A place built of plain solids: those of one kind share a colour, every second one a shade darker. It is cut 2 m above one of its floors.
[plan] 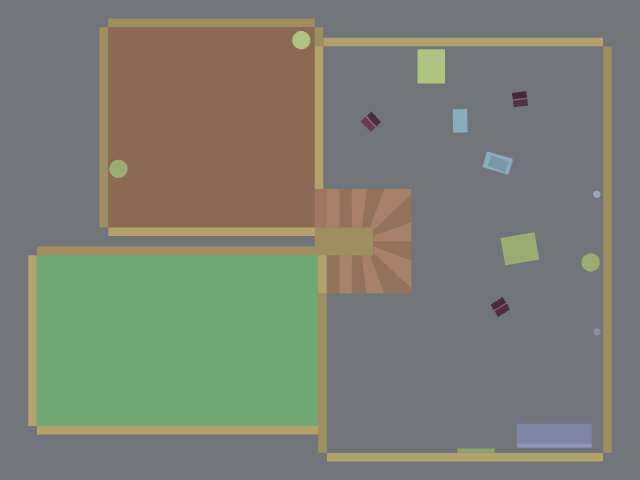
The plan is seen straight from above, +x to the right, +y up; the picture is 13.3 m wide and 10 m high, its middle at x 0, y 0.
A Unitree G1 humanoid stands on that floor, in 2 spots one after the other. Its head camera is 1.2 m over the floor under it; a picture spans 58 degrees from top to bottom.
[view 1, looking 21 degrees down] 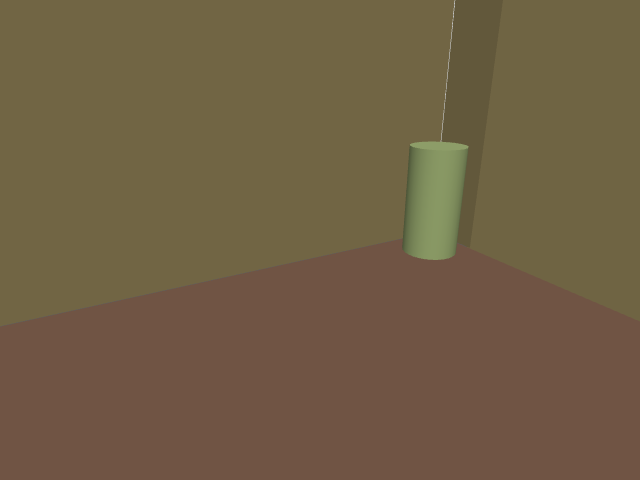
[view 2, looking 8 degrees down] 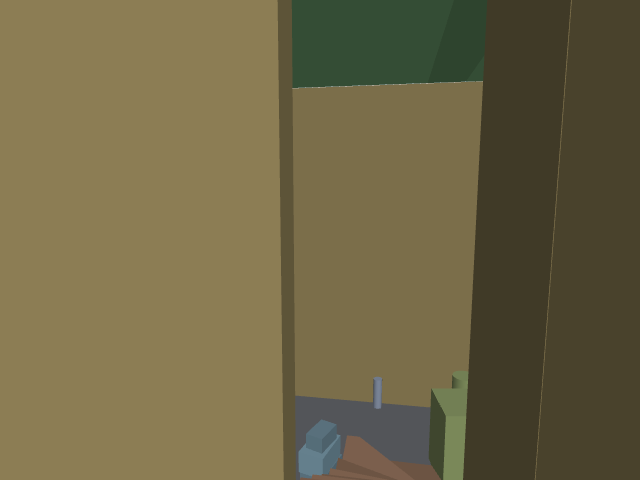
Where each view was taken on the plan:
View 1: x -2.51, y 1.99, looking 61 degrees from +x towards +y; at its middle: wall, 3.00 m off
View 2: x -1.43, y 0.70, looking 10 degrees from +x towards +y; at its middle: wall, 7.52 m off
